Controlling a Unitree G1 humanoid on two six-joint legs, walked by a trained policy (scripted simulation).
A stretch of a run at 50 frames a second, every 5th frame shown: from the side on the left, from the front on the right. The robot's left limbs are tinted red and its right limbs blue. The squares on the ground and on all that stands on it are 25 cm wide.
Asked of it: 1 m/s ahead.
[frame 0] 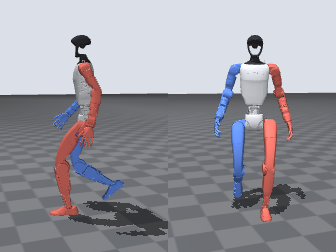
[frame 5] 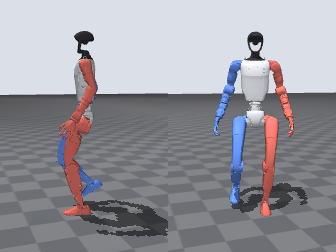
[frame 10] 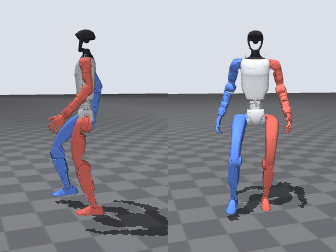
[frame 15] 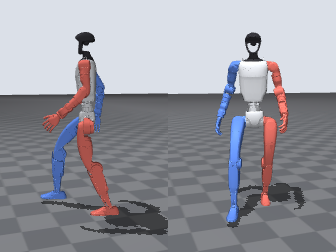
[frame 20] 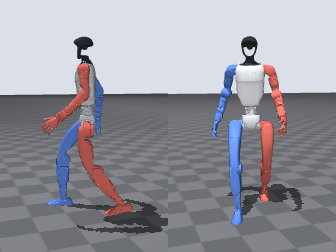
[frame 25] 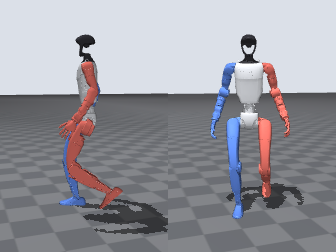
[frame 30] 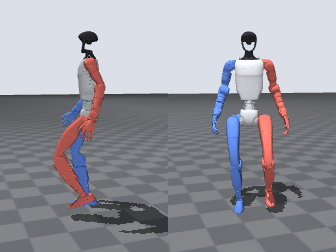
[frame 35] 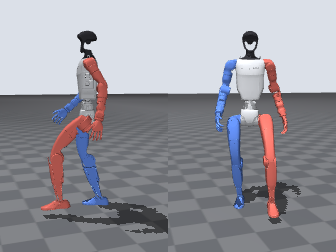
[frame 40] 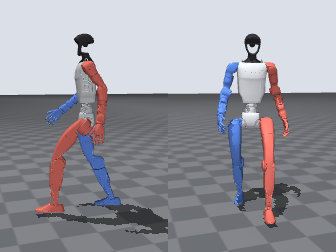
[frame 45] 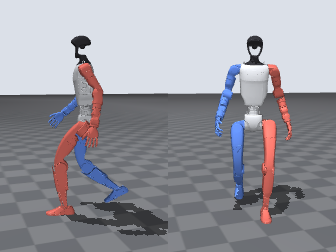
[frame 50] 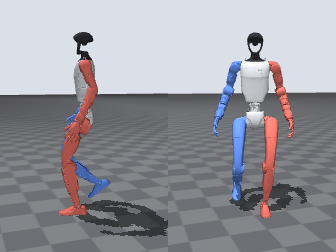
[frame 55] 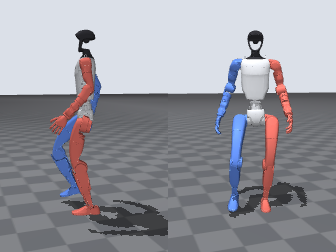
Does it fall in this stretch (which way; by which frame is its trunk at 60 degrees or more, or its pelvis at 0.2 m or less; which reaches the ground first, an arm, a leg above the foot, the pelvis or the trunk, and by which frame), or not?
no
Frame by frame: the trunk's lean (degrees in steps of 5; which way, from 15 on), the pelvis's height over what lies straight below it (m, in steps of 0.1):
0: 5, 0.7
5: 0, 0.8
10: 0, 0.8
15: 0, 0.8
20: 5, 0.7
25: 5, 0.8
30: 0, 0.8
35: 0, 0.8
40: 0, 0.8
45: 5, 0.7
50: 0, 0.8
55: 0, 0.8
